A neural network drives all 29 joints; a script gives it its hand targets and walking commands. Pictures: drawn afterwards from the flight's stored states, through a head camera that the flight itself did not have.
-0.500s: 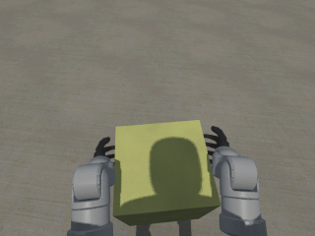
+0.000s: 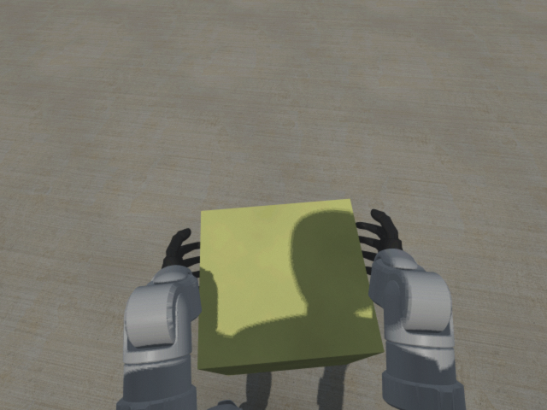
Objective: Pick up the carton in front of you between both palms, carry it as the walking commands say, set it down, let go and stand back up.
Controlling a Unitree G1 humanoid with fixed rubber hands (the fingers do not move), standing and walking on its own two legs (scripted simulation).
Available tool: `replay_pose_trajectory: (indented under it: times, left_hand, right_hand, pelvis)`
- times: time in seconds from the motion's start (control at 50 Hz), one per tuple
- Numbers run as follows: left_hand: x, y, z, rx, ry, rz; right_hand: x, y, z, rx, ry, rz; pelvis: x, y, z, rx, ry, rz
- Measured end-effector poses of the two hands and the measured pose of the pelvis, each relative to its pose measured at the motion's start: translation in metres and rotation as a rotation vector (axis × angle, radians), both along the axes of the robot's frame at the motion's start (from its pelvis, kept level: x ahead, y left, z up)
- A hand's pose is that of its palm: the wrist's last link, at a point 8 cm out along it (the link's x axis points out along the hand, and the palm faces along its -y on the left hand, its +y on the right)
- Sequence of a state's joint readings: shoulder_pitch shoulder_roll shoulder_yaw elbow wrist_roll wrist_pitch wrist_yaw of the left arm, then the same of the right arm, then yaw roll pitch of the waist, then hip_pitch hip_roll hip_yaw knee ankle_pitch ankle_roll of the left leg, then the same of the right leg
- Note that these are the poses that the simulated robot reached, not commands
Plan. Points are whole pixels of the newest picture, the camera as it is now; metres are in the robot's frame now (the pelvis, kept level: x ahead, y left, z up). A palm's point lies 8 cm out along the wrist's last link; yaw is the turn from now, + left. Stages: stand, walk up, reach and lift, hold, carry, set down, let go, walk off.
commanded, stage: carry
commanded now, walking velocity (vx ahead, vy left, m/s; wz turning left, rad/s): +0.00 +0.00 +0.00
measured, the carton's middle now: (282, 297) +0.30 +0.00 -0.04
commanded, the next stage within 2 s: none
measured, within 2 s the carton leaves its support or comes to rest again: neither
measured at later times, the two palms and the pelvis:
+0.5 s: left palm (193, 180) +0.46 +0.14 +0.07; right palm (369, 170) +0.46 -0.15 +0.08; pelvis +0.17 +0.01 -0.01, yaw -3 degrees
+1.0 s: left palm (208, 196) +0.45 +0.12 +0.04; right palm (379, 187) +0.45 -0.17 +0.05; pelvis +0.16 -0.01 -0.02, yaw -3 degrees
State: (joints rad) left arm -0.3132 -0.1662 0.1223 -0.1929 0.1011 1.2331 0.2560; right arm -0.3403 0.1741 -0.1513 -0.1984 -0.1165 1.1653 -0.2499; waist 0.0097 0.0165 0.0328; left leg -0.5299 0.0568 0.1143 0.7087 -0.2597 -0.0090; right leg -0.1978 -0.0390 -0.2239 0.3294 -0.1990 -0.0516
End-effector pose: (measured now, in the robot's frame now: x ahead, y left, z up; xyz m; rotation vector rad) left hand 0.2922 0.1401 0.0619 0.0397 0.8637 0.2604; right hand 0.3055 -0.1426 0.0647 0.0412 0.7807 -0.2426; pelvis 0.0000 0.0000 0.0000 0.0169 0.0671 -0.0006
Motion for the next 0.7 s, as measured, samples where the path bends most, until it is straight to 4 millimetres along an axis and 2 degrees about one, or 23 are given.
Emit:
replay_pose_trajectory:
  times: [0.08,0.14,0.22,0.32,0.42,0.54,0.7]
  left_hand:
    - [0.053,0.005,0.011,-0.016,-0.079,-0.022]
    - [0.089,0.011,0.011,-0.045,-0.120,-0.027]
    - [0.117,0.015,0.006,-0.053,-0.078,-0.016]
    - [0.139,0.012,0.004,-0.036,-0.035,-0.011]
    - [0.161,0.003,0.007,-0.025,-0.044,-0.025]
    - [0.174,-0.008,0.009,-0.015,-0.045,-0.044]
    - [0.179,-0.018,0.010,-0.015,-0.045,-0.057]
  right_hand:
    - [0.045,0.005,0.016,-0.014,-0.080,-0.025]
    - [0.078,0.012,0.023,-0.042,-0.118,-0.031]
    - [0.110,0.015,0.022,-0.052,-0.075,-0.021]
    - [0.133,0.011,0.014,-0.042,-0.032,-0.014]
    - [0.149,0.003,0.012,-0.029,-0.042,-0.030]
    - [0.158,-0.009,0.013,-0.024,-0.043,-0.047]
    - [0.160,-0.019,0.016,-0.030,-0.042,-0.057]
  pelvis:
    - [0.046,0.011,-0.007,-0.017,-0.014,-0.008]
    - [0.081,0.018,-0.017,-0.009,-0.022,-0.022]
    - [0.111,0.020,-0.013,-0.005,-0.007,-0.041]
    - [0.140,0.017,-0.012,-0.005,-0.006,-0.042]
    - [0.158,0.013,-0.014,-0.005,0.008,-0.046]
    - [0.169,0.006,-0.011,-0.003,0.016,-0.051]
    - [0.175,-0.002,-0.010,0.001,0.008,-0.053]
